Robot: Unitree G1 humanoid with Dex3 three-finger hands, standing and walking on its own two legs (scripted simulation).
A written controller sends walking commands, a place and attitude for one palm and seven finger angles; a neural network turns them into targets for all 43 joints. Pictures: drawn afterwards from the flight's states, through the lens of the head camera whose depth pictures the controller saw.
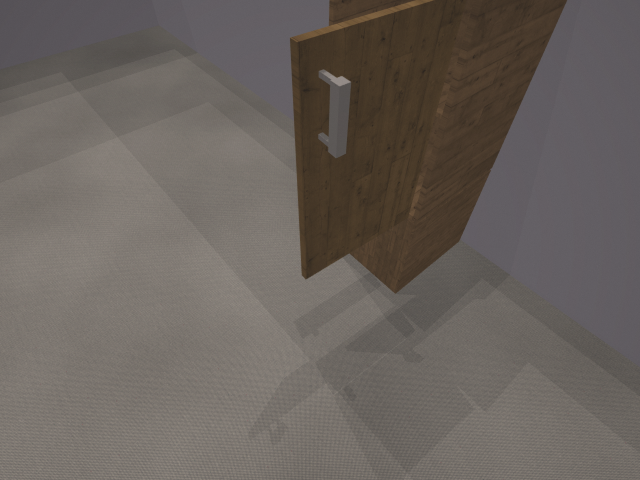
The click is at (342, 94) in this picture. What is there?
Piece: cupboard door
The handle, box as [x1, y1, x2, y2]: [318, 69, 350, 157]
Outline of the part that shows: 323,69 319,71 319,77 330,85 329,136 328,137 322,132 318,134 318,138 328,146 328,151 332,155 337,157 345,153 350,81 342,76 336,78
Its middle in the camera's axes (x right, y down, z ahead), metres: +0.02 -0.20 +0.63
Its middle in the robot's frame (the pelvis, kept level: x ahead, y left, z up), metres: +0.63 +0.02 +0.12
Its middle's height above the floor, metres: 0.90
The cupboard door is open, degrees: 86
